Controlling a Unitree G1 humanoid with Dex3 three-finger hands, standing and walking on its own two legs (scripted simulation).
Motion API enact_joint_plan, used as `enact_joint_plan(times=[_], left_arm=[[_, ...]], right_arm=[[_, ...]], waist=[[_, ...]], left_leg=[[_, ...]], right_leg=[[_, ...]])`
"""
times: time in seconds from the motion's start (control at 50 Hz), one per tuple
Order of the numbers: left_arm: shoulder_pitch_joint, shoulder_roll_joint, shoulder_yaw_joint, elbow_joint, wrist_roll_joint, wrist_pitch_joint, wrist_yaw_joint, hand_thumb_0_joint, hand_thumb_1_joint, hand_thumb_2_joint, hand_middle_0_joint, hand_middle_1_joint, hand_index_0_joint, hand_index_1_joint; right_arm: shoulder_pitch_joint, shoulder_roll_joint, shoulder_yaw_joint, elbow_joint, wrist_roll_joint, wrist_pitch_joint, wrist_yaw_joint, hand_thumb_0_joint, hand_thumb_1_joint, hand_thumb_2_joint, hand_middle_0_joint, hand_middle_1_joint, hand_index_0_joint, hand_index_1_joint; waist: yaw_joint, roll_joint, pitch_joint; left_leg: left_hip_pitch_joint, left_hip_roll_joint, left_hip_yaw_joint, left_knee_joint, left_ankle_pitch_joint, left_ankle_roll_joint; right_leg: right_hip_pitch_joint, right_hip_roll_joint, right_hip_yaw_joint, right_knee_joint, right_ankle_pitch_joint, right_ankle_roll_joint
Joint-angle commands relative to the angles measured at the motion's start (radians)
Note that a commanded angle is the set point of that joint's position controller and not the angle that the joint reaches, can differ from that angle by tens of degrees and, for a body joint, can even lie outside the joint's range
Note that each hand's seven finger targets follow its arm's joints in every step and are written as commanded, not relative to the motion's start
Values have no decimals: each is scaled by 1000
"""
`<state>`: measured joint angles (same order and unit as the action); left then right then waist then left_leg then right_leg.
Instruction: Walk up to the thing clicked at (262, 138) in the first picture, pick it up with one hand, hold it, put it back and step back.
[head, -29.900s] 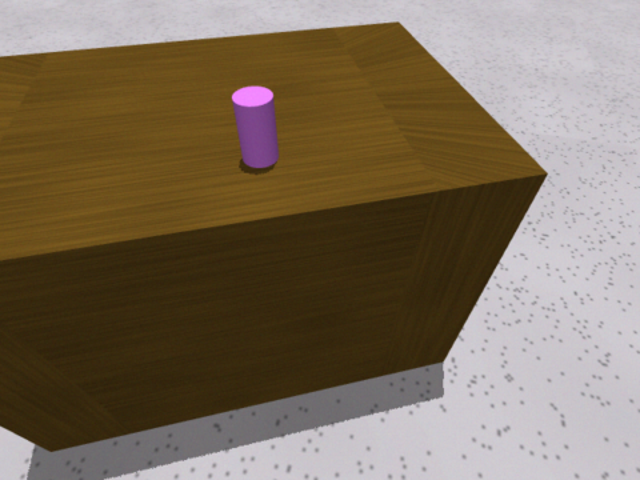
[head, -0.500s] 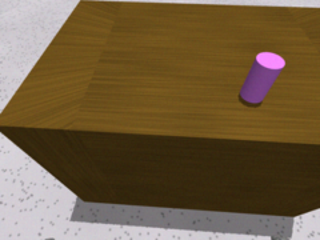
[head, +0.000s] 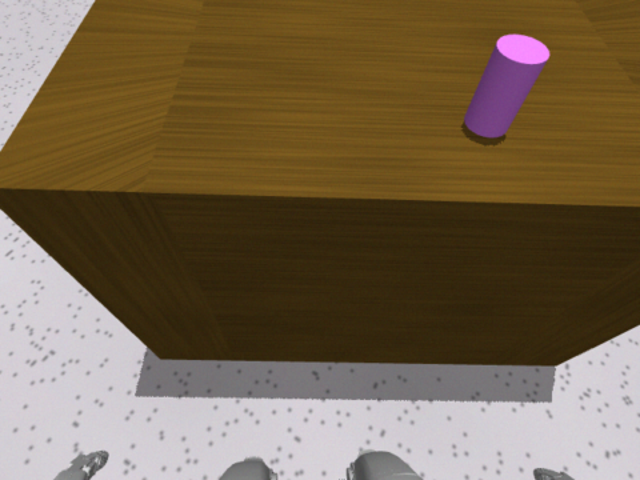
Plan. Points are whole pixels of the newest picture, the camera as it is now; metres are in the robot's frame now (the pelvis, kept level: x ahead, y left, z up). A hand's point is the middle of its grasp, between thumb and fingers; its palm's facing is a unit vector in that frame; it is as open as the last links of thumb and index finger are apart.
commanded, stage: step back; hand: right
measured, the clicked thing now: (502, 89) +0.62 -0.27 +0.10
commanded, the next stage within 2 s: none
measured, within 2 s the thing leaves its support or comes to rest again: neither
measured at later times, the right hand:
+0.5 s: hand out of the picture -0.03 -0.26 -0.15, palm faces -0.11 +0.91 -0.40, open 7.4 cm
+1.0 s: hand out of the picture -0.19 -0.30 -0.15, palm faces -0.05 +0.92 -0.38, open 7.4 cm
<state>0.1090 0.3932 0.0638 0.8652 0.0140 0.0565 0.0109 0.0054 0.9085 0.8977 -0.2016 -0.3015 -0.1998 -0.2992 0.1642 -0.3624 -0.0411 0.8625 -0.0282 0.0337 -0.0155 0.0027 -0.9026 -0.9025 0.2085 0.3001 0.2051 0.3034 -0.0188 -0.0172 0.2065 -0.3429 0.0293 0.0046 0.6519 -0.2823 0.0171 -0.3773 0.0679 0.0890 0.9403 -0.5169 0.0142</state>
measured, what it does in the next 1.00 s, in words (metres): walks backwards: right foot, then left foot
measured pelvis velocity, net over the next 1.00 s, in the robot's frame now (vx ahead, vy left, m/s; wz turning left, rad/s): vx -0.29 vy -0.03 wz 0.01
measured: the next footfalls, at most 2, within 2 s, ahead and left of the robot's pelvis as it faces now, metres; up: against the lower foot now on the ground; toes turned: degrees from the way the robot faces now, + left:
right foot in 0.06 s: +0.02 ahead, -0.12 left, +0.00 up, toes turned +2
left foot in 0.42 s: -0.09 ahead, +0.12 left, +0.00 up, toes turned +0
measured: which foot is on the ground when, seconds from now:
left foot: down 0.00-0.08, up 0.10-0.40, down 0.42-0.80, up 0.82-1.00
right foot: up 0.00-0.04, down 0.06-0.44, up 0.46-0.76, down 0.78-1.00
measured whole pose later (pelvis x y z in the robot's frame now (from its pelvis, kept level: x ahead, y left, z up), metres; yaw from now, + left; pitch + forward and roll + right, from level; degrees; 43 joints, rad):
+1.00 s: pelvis -0.29 -0.03 +0.00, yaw +1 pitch -2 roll +2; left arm 0.20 0.35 0.06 0.83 0.05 0.04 0.01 0.01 0.90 0.90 -0.21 -0.30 -0.20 -0.30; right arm 0.16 -0.42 -0.05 0.85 -0.01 0.06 -0.03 0.00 -0.91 -0.90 0.20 0.30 0.20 0.30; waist 0.02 0.03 0.15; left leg -0.45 -0.11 -0.14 1.10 -0.50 -0.01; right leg -0.32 -0.01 0.02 0.62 -0.28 -0.02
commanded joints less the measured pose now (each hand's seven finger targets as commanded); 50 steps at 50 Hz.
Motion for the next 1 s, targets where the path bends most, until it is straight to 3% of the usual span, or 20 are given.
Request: enact_joint_plan(times=[0.0,0.04,0.06,0.08,0.12,0.16,0.28,0.38,0.4,0.42,0.44,0.5,0.64,0.72,0.74,0.76,0.78,0.8,0.86,0.98], left_arm=[[110,142,65,-41,6,-41,5,0,900,900,-200,-300,-200,-300],[138,201,80,-41,26,-54,10,0,900,900,-200,-300,-200,-300],[99,307,104,-60,20,-56,6,0,900,900,-200,-300,-200,-300],[58,353,110,-88,24,-59,6,0,900,900,-200,-300,-200,-300],[-26,250,87,-114,2,-60,10,0,900,900,-200,-300,-200,-300],[-52,227,85,-135,15,-53,15,0,900,900,-200,-300,-200,-300],[79,211,76,-140,22,-42,27,0,900,900,-200,-300,-200,-300],[13,225,63,-169,2,-21,12,0,900,900,-200,-300,-200,-300],[29,188,53,-179,0,-17,10,0,900,900,-200,-300,-200,-300],[-1,170,53,-185,-6,-21,17,0,900,900,-200,-300,-200,-300],[-53,206,78,-170,10,-20,30,0,900,900,-200,-300,-200,-300],[59,185,77,-109,-13,-15,23,0,900,900,-200,-300,-200,-300],[80,159,65,-114,5,-27,5,0,900,900,-200,-300,-200,-300],[197,153,63,-46,10,-40,0,0,900,900,-200,-300,-200,-300],[234,164,67,-28,16,-44,2,0,900,900,-200,-300,-200,-300],[220,222,84,-37,30,-48,2,0,900,900,-200,-300,-200,-300],[176,332,111,-63,25,-47,-2,0,900,900,-200,-300,-200,-300],[115,385,118,-95,33,-49,1,0,900,900,-200,-300,-200,-300],[-39,245,82,-127,24,-54,12,0,900,900,-200,-300,-200,-300],[113,224,81,-126,28,-42,35,0,900,900,-200,-300,-200,-300]], right_arm=[[-35,-287,-71,-80,13,-5,-14,0,-900,-900,200,300,200,300],[-24,-238,-51,-83,29,0,-9,0,-900,-900,200,300,200,300],[-44,-191,-43,-102,36,0,-8,0,-900,-900,200,300,200,300],[-72,-224,-60,-89,27,12,-24,0,-900,-900,200,300,200,300],[20,-243,-61,-46,41,11,-23,0,-900,-900,200,300,200,300],[37,-230,-53,-42,40,1,-24,0,-900,-900,200,300,200,300],[0,-208,-44,-71,23,-9,-18,0,-900,-900,200,300,200,300],[120,-220,-66,-22,6,-21,-2,0,-900,-900,200,300,200,300],[101,-270,-80,-37,-14,-23,0,0,-900,-900,200,300,200,300],[28,-388,-101,-62,-10,-20,10,0,-900,-900,200,300,200,300],[9,-411,-109,-71,-13,-23,9,0,-900,-900,200,300,200,300],[-105,-284,-69,-83,-13,-28,-6,0,-900,-900,200,300,200,300],[-10,-270,-78,-98,-3,-21,-10,0,-900,-900,200,300,200,300],[-52,-295,-79,-117,10,5,-5,0,-900,-900,200,300,200,300],[-65,-285,-74,-118,17,12,-3,0,-900,-900,200,300,200,300],[-65,-238,-61,-127,23,14,0,0,-900,-900,200,300,200,300],[-104,-187,-51,-152,31,10,-8,0,-900,-900,200,300,200,300],[-127,-226,-70,-141,21,16,-23,0,-900,-900,200,300,200,300],[0,-226,-65,-77,38,8,-20,0,-900,-900,200,300,200,300],[-31,-191,-46,-100,16,-6,-23,0,-900,-900,200,300,200,300]], waist=[[33,186,-297],[40,81,-307],[44,-185,-251],[78,-236,-204],[2,-70,-180],[3,-122,-186],[83,-165,-256],[5,-134,-289],[4,-4,-278],[-6,273,-249],[-48,258,-215],[58,109,-183],[-3,213,-239],[38,234,-314],[53,215,-312],[46,75,-265],[72,-207,-208],[101,-241,-153],[-16,-72,-154],[93,-159,-238]], left_leg=[[166,188,-201,-52,415,177],[-29,106,-158,42,198,85],[-190,-92,-69,232,-114,12],[-128,-112,-149,500,-370,-7],[-133,-127,-242,601,-265,-8],[-130,-136,-180,606,-221,-18],[-143,-78,-99,215,-258,-34],[149,-48,-33,-193,51,14],[194,95,-237,-258,74,69],[115,321,-507,-345,170,211],[-25,404,-618,-380,203,317],[35,239,-290,-281,333,205],[269,246,-253,-184,453,241],[199,191,-198,-107,389,170],[122,170,-184,-86,315,128],[-62,85,-160,3,129,64],[-212,-118,-86,204,-209,-3],[-146,-104,-169,458,-344,-24],[-128,-148,-202,568,-197,-10],[-196,-87,-116,297,-272,-43]], right_leg=[[145,-30,-86,-397,209,-25],[313,-129,67,-523,371,-71],[261,-344,368,-568,475,-211],[57,-500,517,-611,549,-352],[72,-368,291,-536,643,-276],[90,-308,178,-505,685,-240],[354,-316,169,-427,799,-243],[144,-253,123,-346,542,-139],[-1,-174,97,-244,346,-89],[-98,32,-50,-36,-28,-36],[-53,37,78,201,-156,-24],[-110,50,120,354,-4,-35],[-59,-19,7,-24,-18,18],[164,-31,-98,-445,190,-17],[234,-40,-90,-529,275,-36],[271,-144,112,-543,247,-75],[179,-369,389,-621,299,-209],[-50,-514,530,-675,304,-334],[15,-302,155,-524,559,-207],[359,-336,158,-419,812,-240]])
